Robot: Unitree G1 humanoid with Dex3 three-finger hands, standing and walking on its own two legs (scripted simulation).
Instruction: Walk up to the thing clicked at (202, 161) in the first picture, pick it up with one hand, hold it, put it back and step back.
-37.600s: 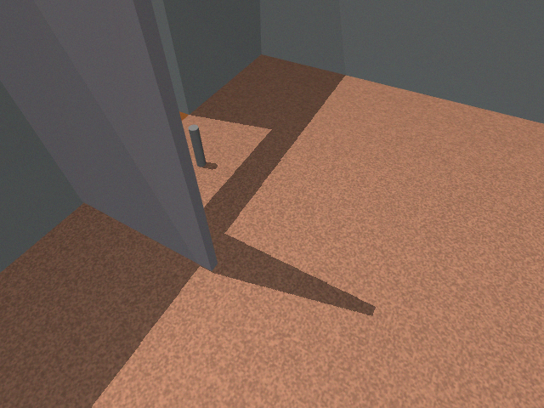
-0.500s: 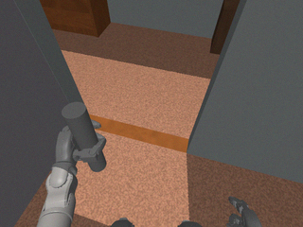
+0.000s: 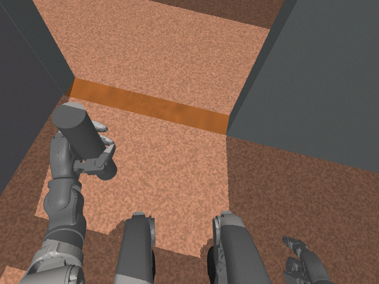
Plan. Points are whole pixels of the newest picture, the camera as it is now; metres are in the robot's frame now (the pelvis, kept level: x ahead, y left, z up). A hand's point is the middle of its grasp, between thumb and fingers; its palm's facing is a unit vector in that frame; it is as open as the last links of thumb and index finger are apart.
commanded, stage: crouch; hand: left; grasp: from the side
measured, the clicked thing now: (92, 149) +0.39 +0.21 -0.02
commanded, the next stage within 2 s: lower in 1.16 s
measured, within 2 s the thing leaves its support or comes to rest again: neither
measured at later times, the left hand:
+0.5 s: hand (115, 167) +0.41 +0.20 -0.21, palm faces +0.11 -0.99 -0.02, open 7.1 cm
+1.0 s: hand (120, 170) +0.43 +0.20 -0.30, palm faces +0.07 -1.00 -0.02, open 7.0 cm
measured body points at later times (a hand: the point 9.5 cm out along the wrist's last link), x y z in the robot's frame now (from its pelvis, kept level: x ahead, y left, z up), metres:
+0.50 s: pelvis -0.05 +0.00 -0.18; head +0.15 +0.04 +0.22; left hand +0.40 +0.25 -0.21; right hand +0.05 -0.27 -0.30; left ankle +0.06 +0.13 -0.53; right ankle +0.05 -0.14 -0.53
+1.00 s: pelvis -0.04 +0.00 -0.24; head +0.17 +0.06 +0.15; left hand +0.42 +0.26 -0.30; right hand +0.04 -0.28 -0.34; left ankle +0.06 +0.13 -0.53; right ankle +0.05 -0.14 -0.53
